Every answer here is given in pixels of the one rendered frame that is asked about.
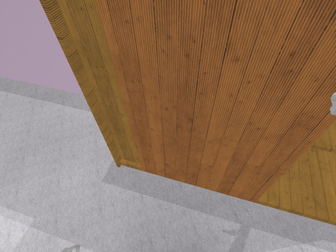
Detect wardrobe door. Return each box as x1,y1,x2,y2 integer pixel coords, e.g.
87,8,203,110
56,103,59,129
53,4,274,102
57,0,140,164
96,0,336,203

